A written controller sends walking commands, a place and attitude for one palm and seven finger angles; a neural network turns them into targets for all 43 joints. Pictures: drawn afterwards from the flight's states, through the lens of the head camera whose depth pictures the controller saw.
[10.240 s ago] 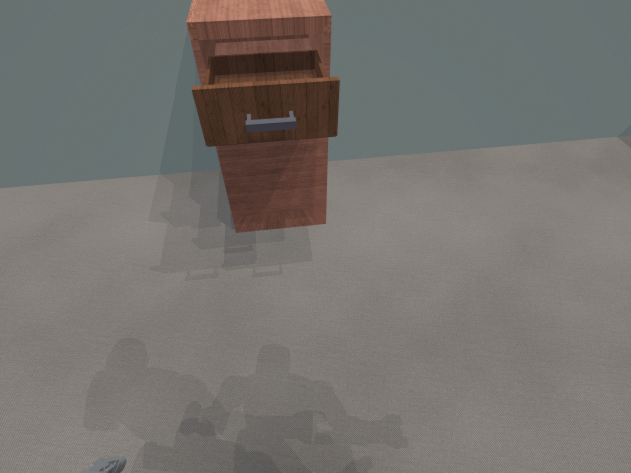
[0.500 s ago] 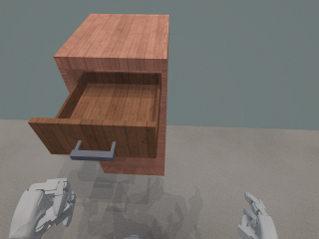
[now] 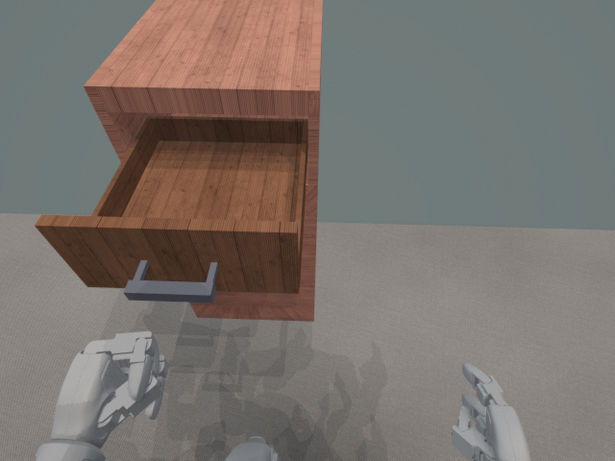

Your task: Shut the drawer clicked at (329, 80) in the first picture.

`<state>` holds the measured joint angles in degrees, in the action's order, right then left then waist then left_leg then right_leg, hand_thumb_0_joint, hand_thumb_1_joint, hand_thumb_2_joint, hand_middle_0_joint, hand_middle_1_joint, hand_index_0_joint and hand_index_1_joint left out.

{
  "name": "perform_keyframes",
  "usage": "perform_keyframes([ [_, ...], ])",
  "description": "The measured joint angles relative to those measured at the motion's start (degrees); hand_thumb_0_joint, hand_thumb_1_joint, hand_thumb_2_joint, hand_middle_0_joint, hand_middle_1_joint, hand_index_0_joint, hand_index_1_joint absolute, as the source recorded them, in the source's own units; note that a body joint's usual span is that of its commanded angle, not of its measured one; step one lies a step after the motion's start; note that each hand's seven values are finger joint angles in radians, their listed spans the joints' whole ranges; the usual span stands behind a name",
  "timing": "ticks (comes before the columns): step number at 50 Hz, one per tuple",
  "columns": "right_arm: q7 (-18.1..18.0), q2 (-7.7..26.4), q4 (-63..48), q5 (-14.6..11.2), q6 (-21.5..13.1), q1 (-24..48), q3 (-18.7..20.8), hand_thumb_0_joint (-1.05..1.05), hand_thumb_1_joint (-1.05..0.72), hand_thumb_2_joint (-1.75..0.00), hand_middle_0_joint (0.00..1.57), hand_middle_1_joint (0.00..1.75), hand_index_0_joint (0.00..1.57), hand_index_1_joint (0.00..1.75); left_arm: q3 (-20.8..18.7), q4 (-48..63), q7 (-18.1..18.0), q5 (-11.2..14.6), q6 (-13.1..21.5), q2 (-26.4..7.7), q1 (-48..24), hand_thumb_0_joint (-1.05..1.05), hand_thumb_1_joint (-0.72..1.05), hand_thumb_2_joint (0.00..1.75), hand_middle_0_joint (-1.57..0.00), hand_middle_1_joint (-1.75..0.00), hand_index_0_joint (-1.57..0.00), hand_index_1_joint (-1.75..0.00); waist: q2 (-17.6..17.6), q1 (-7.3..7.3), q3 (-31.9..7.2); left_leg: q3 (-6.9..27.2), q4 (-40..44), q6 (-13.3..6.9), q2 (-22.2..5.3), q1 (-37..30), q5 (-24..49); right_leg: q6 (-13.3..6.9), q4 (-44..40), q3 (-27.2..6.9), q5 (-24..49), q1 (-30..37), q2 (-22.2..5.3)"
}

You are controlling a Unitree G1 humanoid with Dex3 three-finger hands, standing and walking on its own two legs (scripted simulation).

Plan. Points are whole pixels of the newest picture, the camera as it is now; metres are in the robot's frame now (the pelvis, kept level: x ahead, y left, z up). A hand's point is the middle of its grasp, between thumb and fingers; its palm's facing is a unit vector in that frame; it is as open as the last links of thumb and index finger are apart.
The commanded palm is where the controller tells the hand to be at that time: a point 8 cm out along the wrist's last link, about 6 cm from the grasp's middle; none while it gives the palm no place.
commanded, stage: bring the fist close to the handle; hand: left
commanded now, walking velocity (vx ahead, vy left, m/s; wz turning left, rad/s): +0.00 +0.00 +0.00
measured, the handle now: (174, 279) +0.36 +0.23 +0.01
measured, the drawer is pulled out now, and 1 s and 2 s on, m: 0.27 0.27 0.21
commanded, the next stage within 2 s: push the drawer shut in 1.00 s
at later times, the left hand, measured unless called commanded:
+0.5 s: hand (181, 361) +0.23 +0.18 +0.02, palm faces +0.00 -1.00 -0.05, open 3.3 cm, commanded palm +0.21 +0.24 +0.02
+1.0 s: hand (183, 355) +0.25 +0.18 +0.01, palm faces +0.00 -1.00 -0.05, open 3.3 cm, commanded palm +0.22 +0.24 +0.01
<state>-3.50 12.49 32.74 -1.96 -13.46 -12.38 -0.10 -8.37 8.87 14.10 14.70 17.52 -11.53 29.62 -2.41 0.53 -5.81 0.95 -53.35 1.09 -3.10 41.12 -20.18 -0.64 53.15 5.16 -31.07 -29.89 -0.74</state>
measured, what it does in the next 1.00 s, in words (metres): stands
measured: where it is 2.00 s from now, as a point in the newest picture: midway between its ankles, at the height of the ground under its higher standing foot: outside the picture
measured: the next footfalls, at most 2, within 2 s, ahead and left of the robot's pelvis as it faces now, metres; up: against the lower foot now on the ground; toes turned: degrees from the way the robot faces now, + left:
none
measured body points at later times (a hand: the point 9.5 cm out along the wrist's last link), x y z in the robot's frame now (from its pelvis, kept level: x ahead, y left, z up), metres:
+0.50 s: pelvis -0.01 +0.00 -0.03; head +0.05 +0.00 +0.42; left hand +0.23 +0.23 +0.03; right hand +0.16 -0.24 -0.11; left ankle +0.07 +0.13 -0.69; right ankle -0.04 -0.11 -0.69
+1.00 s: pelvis -0.01 +0.01 -0.04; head +0.06 +0.01 +0.41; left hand +0.24 +0.24 +0.01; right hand +0.16 -0.24 -0.13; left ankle +0.07 +0.13 -0.69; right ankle -0.04 -0.11 -0.69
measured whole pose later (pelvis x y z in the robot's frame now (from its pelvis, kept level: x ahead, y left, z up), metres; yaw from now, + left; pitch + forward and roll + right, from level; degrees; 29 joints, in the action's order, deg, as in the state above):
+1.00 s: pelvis -0.01 +0.01 -0.04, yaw -2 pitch +16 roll -2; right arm -3.3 13.1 31.0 -1.0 -7.5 -13.0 -0.1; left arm -8.7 -2.3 10.5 13.7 21.6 -12.5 16.8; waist -2.6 -1.1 -8.9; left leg 1.1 -65.8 0.8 -4.2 57.8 -24.2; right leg -0.5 65.9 4.4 -35.4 -46.5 -0.1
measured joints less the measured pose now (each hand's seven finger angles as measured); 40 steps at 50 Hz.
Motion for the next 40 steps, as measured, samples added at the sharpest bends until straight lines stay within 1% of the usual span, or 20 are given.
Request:
perform_keyframes([
  [6,0.1,-0.2,-0.22,0.33,1.67,-0.34,0.13,0.01,-0.9,-0.9,0.2,0.3,0.2,0.3,-0.29,-1.93,-1.18,-0.35,1.24,-0.16,-1.27,0.01,0.9,0.9,-1.4,-1.6,-1.4,-1.6,0.1,-0.47,-0.42,-0.19,-2.1,-0.05,-0.19,2.91,-0.68,0.02,2.35,-0.32,-0.77,-3.07,0.06],
  [15,-0.15,0.53,-0.07,0.64,2.14,-0.25,0.06,0.01,-0.9,-0.9,0.2,0.3,0.2,0.3,-0.26,-6.23,-1.27,-0.37,3.7,-0.49,-6.2,0.01,0.9,0.9,-1.4,-1.6,-1.4,-1.6,-0.27,-0.65,-0.99,0.25,-6.57,-0.1,-0.43,8.54,-1.92,-0.01,6.88,-0.14,-2.28,-8.46,0.22],
  [19,-0.15,0.59,-0.25,0.78,2.42,-0.06,0.01,0.01,-0.9,-0.9,0.2,0.3,0.2,0.3,0.3,-7.82,-1.71,-0.74,3.62,-0.33,-8.85,0.01,0.9,0.9,-1.4,-1.6,-1.4,-1.6,-0.28,-0.84,-1.35,0.19,-8.13,-0.13,-0.54,10.62,-2.34,0.0,8.64,-0.3,-2.81,-10.64,0.26],
  [24,0.14,0.3,-0.69,0.93,3.4,0.0,0.01,0.01,-0.9,-0.9,0.2,0.3,0.2,0.3,0.09,-9.65,-2.74,-1.14,3.59,-0.25,-10.91,0.01,0.9,0.9,-1.4,-1.6,-1.4,-1.6,-0.01,-1.21,-1.99,-0.04,-9.43,-0.12,-0.79,12.48,-2.77,-0.03,10.18,-0.65,-3.27,-12.72,0.4],
  [33,0.44,0.84,-1.05,1.25,4.55,0.0,0.01,0.01,-0.9,-0.9,0.2,0.3,0.2,0.3,-0.43,-13.16,-3.19,-1.46,5.19,-0.73,-14.18,0.01,0.9,0.9,-1.4,-1.6,-1.4,-1.6,-0.01,-1.4,-2.77,0.27,-12.6,-0.09,-1.07,16.57,-3.72,-0.12,13.35,-0.56,-4.38,-16.65,0.63],
  [40,0.24,0.65,-1.08,0.98,5.65,-0.23,0.0,0.01,-0.9,-0.9,0.2,0.3,0.2,0.3,-0.86,-12.18,-3.26,-1.05,4.21,-1.19,-14.51,0.02,0.9,0.9,-1.4,-1.6,-1.4,-1.6,-0.06,-1.44,-2.7,0.12,-12.86,-0.17,-1.18,16.9,-3.94,-0.03,13.51,-0.76,-4.45,-17.02,0.73],
])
